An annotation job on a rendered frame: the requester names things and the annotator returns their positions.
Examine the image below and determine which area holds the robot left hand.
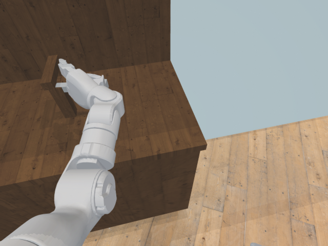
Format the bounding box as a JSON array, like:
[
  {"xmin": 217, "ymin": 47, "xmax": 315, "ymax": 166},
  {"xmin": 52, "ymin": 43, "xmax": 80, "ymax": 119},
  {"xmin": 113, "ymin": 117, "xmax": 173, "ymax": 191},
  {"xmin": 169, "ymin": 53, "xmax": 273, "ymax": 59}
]
[{"xmin": 58, "ymin": 59, "xmax": 106, "ymax": 109}]

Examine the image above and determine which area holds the left robot forearm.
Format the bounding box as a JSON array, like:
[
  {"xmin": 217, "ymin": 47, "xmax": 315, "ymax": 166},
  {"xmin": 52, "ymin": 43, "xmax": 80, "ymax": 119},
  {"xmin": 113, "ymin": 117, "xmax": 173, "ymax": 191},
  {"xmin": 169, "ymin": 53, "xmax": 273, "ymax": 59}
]
[{"xmin": 54, "ymin": 86, "xmax": 125, "ymax": 203}]

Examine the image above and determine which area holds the tap lever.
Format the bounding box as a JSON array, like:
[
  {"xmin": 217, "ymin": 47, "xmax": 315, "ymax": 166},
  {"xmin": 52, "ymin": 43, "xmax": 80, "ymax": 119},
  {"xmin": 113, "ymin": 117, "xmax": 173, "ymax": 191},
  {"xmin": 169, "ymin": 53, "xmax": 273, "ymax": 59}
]
[{"xmin": 55, "ymin": 79, "xmax": 109, "ymax": 92}]

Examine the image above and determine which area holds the robot left upper arm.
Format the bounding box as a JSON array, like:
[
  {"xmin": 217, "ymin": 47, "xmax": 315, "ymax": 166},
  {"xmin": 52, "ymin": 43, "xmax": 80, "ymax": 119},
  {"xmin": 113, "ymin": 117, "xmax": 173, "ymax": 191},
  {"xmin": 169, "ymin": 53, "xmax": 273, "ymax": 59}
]
[{"xmin": 0, "ymin": 169, "xmax": 117, "ymax": 246}]

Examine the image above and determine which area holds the counter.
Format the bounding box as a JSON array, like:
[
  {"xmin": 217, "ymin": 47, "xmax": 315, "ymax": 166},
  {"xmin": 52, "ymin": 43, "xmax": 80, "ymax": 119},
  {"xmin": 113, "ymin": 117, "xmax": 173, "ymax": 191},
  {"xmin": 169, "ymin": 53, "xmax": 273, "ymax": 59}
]
[{"xmin": 0, "ymin": 0, "xmax": 207, "ymax": 241}]

